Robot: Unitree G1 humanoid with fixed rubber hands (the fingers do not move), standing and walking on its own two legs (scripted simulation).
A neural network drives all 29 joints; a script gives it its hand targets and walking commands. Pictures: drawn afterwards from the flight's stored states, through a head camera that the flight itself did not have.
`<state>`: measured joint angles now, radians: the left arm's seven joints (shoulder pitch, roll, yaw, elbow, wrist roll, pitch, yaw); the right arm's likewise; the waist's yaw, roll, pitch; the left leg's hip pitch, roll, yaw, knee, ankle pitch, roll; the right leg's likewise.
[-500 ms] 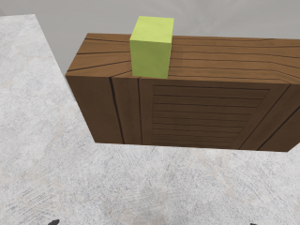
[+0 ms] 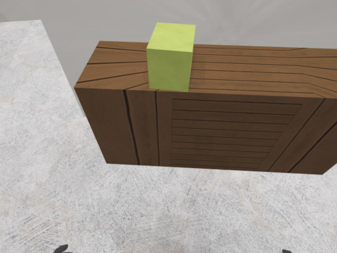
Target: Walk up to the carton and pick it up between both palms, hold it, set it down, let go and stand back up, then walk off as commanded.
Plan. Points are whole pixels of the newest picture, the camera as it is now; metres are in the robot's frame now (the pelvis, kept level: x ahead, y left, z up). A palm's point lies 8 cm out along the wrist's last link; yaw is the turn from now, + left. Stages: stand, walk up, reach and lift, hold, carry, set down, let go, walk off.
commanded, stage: stand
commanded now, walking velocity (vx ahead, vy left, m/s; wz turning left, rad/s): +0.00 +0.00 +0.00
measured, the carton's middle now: (172, 56) +0.89 +0.01 -0.02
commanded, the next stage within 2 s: none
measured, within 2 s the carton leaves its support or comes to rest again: neither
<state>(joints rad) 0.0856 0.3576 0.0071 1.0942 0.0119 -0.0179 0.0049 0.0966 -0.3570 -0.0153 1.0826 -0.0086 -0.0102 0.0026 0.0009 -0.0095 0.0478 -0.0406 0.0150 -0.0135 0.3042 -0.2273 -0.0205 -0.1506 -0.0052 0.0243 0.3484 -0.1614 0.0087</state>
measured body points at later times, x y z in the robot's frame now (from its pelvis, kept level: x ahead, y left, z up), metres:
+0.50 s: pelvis +0.00 +0.00 +0.00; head +0.01 +0.00 +0.45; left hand +0.09 +0.30 -0.13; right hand +0.08 -0.31 -0.13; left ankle -0.04 +0.13 -0.75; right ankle +0.02 -0.12 -0.75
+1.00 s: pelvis +0.00 +0.00 +0.00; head +0.01 +0.00 +0.45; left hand +0.08 +0.31 -0.13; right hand +0.08 -0.30 -0.13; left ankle -0.04 +0.13 -0.75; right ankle +0.02 -0.12 -0.75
